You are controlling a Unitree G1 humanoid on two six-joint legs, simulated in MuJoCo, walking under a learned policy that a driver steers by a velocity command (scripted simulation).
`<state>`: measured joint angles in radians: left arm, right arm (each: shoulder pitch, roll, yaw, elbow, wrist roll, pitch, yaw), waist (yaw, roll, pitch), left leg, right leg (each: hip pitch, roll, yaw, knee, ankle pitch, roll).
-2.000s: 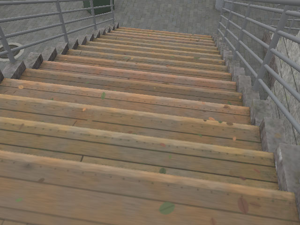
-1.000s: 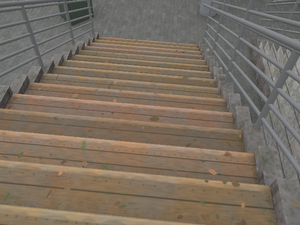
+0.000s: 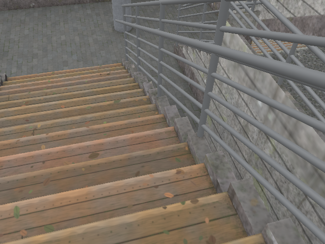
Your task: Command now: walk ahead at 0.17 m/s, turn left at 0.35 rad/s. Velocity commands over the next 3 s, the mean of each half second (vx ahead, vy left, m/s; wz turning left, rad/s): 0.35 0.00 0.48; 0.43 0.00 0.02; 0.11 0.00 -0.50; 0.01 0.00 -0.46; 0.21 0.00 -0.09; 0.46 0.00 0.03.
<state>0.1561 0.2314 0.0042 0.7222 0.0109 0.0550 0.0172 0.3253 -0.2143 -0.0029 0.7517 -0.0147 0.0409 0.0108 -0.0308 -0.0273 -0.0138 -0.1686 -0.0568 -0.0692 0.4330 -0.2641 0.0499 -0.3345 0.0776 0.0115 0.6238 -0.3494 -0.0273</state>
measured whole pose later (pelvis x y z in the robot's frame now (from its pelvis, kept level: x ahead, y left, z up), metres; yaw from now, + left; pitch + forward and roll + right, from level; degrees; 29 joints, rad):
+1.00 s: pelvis +0.28 +0.15 -0.18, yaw +14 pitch -1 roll -1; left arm 0.36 0.26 0.05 0.92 0.02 0.03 0.06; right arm 0.26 -0.18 -0.02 0.89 -0.03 -0.04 0.02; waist 0.05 -0.04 0.08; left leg -0.34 0.03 0.09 0.67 -0.31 0.05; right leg -0.60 0.00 0.05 1.79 -0.55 -0.04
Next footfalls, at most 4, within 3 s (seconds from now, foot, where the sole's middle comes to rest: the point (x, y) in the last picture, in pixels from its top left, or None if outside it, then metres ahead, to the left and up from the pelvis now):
0.24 right None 0.07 -0.12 -0.78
0.84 left None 0.33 0.26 -0.94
1.32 right None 0.42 0.06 -0.94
1.84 left None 0.36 0.25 -0.94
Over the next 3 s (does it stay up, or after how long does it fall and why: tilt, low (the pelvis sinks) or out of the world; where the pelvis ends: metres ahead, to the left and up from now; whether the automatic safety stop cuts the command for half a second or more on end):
stays up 0.65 0.23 -0.36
